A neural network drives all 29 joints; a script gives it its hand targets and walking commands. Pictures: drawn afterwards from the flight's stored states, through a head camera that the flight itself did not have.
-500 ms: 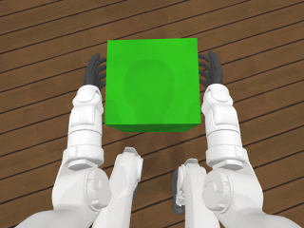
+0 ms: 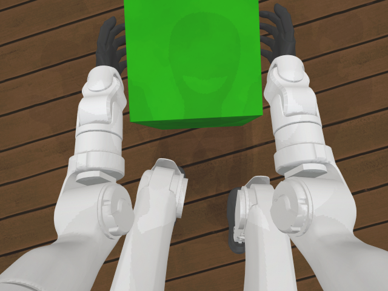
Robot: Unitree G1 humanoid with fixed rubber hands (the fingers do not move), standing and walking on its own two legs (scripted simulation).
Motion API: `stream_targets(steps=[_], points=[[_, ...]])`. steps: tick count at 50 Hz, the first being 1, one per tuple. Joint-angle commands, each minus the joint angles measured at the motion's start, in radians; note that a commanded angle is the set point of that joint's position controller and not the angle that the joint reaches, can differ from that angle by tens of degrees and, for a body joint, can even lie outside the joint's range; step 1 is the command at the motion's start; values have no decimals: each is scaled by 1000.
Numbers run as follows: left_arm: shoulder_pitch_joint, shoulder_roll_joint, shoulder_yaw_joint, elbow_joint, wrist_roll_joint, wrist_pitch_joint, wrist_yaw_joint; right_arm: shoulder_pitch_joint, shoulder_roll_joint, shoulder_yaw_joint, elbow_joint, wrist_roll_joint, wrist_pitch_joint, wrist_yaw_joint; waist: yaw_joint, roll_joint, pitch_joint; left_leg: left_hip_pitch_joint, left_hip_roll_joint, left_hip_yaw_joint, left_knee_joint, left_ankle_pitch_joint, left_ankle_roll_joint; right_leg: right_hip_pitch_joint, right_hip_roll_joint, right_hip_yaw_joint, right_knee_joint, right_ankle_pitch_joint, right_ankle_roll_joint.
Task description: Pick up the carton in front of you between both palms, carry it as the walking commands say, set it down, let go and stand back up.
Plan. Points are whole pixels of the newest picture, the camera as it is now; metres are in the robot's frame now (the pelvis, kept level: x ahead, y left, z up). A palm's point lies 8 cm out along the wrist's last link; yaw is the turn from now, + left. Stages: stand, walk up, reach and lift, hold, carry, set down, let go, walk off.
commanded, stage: set down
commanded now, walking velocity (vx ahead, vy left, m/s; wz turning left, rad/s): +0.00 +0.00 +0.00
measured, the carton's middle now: (197, 76) +0.50 +0.08 -0.19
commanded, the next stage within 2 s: none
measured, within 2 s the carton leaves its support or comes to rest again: rests again in 1.48 s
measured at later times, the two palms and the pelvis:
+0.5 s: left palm (123, 76) +0.48 +0.24 -0.21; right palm (259, 66) +0.55 -0.05 -0.22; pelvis +0.00 +0.00 -0.07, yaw -1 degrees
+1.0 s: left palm (129, 83) +0.47 +0.23 -0.23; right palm (262, 71) +0.54 -0.06 -0.24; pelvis +0.00 -0.01 -0.07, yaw +0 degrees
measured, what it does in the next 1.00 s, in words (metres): lowers itself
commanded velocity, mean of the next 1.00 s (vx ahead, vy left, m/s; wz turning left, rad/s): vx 0.00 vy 0.00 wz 0.00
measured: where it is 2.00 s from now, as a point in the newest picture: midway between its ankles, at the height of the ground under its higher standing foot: (203, 220)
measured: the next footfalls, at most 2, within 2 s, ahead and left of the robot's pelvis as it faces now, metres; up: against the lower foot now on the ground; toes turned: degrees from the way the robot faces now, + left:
none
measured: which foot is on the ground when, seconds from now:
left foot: down 0.00-1.00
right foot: down 0.00-1.00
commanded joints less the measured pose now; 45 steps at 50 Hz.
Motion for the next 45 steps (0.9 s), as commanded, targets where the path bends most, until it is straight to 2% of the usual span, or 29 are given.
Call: stream_targets(steps=[1, 2, 3, 4, 5, 6, 9, 10, 11, 12, 14, 16, 17, 18, 19, 20, 22, 24, 25, 28, 30, 31, 33, 35, 36, 40, 41, 43, 45], points=[[-669, -795, -487, 13, -137, -33, -243, -591, 863, 442, 31, 118, -30, 197, 66, -1, -1043, 691, -81, 89, -31, 216, -9, 363, 91, -54, -125, 120, 0], [-689, -768, -500, -19, -143, -39, -239, -590, 862, 464, 41, 150, -28, 198, 67, -10, -1094, 694, -77, 96, -16, 225, -9, 384, 92, -57, -107, 145, 9], [-683, -759, -507, 3, -146, -40, -234, -598, 866, 489, 26, 159, -31, 196, 104, -6, -1099, 719, -73, 83, -3, 272, -9, 411, 80, -39, -91, 190, 12], [-697, -748, -518, -64, -172, -54, -232, -634, 879, 543, -22, 198, -33, 194, 103, -61, -1159, 756, -72, 76, 10, 308, -3, 414, 85, -59, -65, 206, 30], [-730, -778, -563, -62, -190, -56, -228, -618, 881, 552, -7, 217, -43, 192, 106, -10, -1193, 756, -69, 84, 39, 336, -12, 431, 84, -45, -58, 230, 18], [-731, -744, -545, -73, -191, -61, -225, -664, 867, 583, -44, 223, -45, 182, 133, -50, -1204, 727, -74, 93, 56, 360, -19, 446, 85, -40, -33, 259, 26], [-718, -719, -507, 43, -189, -60, -230, -673, 844, 575, 0, 226, -49, 182, 128, -67, -1029, 631, -63, 83, 61, 278, 1, 393, 85, -41, -31, 187, 25], [-724, -692, -491, -4, -180, -72, -232, -674, 816, 582, 17, 234, -51, 180, 165, -78, -1044, 640, -62, 88, 71, 300, 0, 390, 86, -40, -21, 190, 26], [-747, -690, -526, -14, -197, -75, -233, -652, 833, 548, 27, 229, -56, 181, 128, -83, -1038, 632, -58, 87, 80, 309, 1, 403, 88, -37, -23, 215, 23], [-773, -644, -522, -31, -204, -85, -232, -684, 823, 579, 38, 247, -54, 183, 163, -91, -1061, 649, -58, 93, 95, 300, 4, 386, 83, -39, -2, 199, 29], [-798, -688, -547, -42, -243, -94, -235, -667, 811, 575, 51, 252, -66, 177, 113, -79, -1054, 626, -49, 80, 111, 316, 1, 402, 90, -35, 14, 229, 17], [-794, -724, -530, 0, -257, -95, -237, -706, 778, 553, 15, 241, -79, 177, 118, -49, -1038, 642, -54, 83, 127, 335, -3, 377, 80, -35, 29, 221, 12], [-808, -703, -531, -25, -268, -96, -242, -704, 777, 562, 31, 255, -81, 171, 114, -82, -1070, 665, -48, 82, 145, 353, -9, 401, 79, -37, 36, 237, 14], [-837, -720, -559, -53, -276, -95, -243, -700, 799, 546, 19, 260, -86, 177, 113, -36, -1078, 673, -48, 88, 123, 341, -15, 409, 86, -42, 37, 244, 9], [-822, -727, -520, 1, -286, -90, -251, -719, 782, 561, 34, 257, -87, 175, 87, -69, -1065, 624, -52, 87, 133, 318, -18, 412, 77, -50, 41, 238, 9], [-857, -735, -553, -46, -286, -93, -256, -697, 803, 560, 34, 256, -86, 173, 109, -50, -1099, 666, -49, 86, 137, 334, -17, 409, 82, -51, 45, 233, 3], [-806, -754, -525, 15, -285, -88, -256, -730, 789, 554, 7, 241, -90, 178, 77, -82, -1024, 645, -59, 68, 146, 328, -2, 329, 79, -60, 46, 204, 3], [-783, -749, -546, 56, -262, -90, -257, -669, 797, 511, 99, 218, -86, 185, 84, -44, -931, 600, -58, 87, 149, 296, -15, 318, 77, -49, 49, 202, -5], [-762, -734, -506, 89, -253, -91, -256, -637, 779, 491, 133, 202, -86, 192, 60, -76, -866, 553, -62, 73, 147, 250, -6, 275, 73, -62, 52, 161, -3], [-727, -710, -442, 126, -196, -91, -255, -603, 766, 422, 189, 156, -80, 212, 66, -56, -775, 531, -66, 68, 135, 241, 0, 201, 75, -56, 43, 125, -14], [-713, -740, -436, 131, -189, -93, -250, -642, 774, 436, 172, 176, -85, 224, 91, -56, -777, 557, -67, 56, 127, 240, 7, 182, 76, -52, 52, 121, -12], [-726, -695, -433, 114, -182, -107, -244, -649, 782, 450, 162, 206, -91, 229, 132, -57, -793, 565, -64, 62, 142, 271, 11, 184, 74, -35, 53, 136, -15], [-749, -713, -455, 90, -214, -121, -234, -667, 756, 476, 129, 211, -107, 228, 96, -49, -827, 562, -65, 69, 152, 314, -2, 201, 74, -47, 69, 193, -10], [-786, -674, -461, 83, -227, -140, -223, -699, 758, 505, 116, 235, -117, 224, 112, -108, -803, 558, -63, 58, 158, 313, 3, 198, 72, -46, 78, 185, -1], [-778, -664, -446, 112, -223, -143, -221, -690, 735, 478, 164, 229, -120, 223, 98, -66, -768, 551, -58, 61, 154, 273, 5, 185, 73, -39, 69, 151, -12], [-779, -617, -397, 181, -203, -140, -215, -744, 666, 449, 147, 214, -130, 218, 117, -99, -690, 476, -57, 53, 156, 245, 14, 184, 64, -12, 61, 146, -20], [-779, -632, -396, 186, -197, -144, -220, -700, 653, 433, 209, 196, -124, 215, 73, -93, -674, 474, -47, 54, 167, 232, 9, 201, 64, -21, 58, 134, -18], [-807, -586, -404, 184, -204, -149, -229, -692, 661, 413, 214, 186, -123, 216, 89, -93, -646, 458, -48, 53, 169, 205, 8, 219, 58, -11, 67, 138, -22], [-797, -574, -403, 205, -204, -153, -239, -649, 667, 384, 234, 145, -121, 215, 60, -121, -642, 413, -48, 59, 197, 191, 8, 211, 58, -9, 54, 137, -14]])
